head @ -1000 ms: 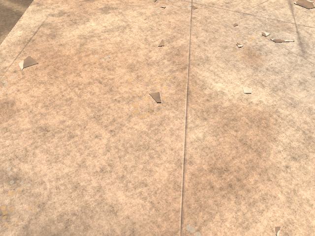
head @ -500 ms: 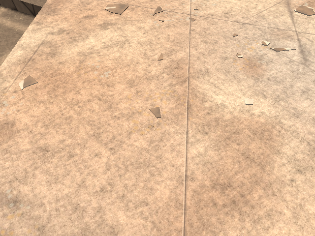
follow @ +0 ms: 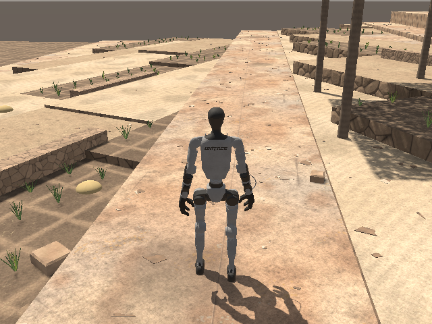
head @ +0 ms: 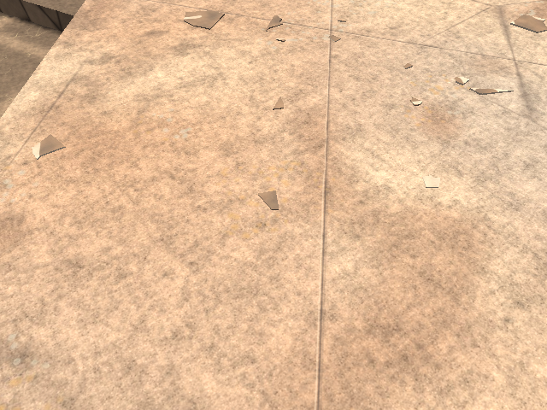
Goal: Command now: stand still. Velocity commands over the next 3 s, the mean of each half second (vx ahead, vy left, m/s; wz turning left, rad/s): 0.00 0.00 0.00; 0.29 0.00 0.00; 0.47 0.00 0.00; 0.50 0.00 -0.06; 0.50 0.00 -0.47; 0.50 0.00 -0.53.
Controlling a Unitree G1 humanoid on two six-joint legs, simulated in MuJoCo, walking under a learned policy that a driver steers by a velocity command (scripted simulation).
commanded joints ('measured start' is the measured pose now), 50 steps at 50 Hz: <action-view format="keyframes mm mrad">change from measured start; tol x16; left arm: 1 71 88 12 -11 0 -5 3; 31 211 184 48 -22 -34 -24 12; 50 -190 75 42 -226 -27 -79 -46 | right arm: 1 10 -97 -14 -22 0 -6 -3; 34 -20 -47 -5 -81 32 -95 36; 40 507 -212 -62 51 9 -125 51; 44 230 -85 -4 -39 2 -140 62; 50 320 -118 5 -39 -9 -114 27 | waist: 1 -1 -10 -1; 33 36 -182 189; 38 -133 -37 41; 40 -156 309 -83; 43 -39 47 55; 50 -35 41 86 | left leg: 1 114 23 -22 -52 154 40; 26 107 5 -7 -48 27 38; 29 -60 -50 50 58 -374 53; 34 -312 42 16 301 -281 98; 37 130 -55 115 21 -81 89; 38 288 -8 15 -23 -69 104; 40 474 380 -763 -347 -247 321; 45 257 218 -245 -354 30 179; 50 222 190 -111 -389 253 195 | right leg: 1 -141 -29 24 -117 120 -16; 25 -152 -23 18 -122 103 -17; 31 -135 -253 356 -307 -534 -199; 37 -227 -179 191 -143 -111 -140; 39 -506 9 -47 447 48 -28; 41 -728 -14 132 840 -154 -62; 50 -668 -122 22 428 262 -28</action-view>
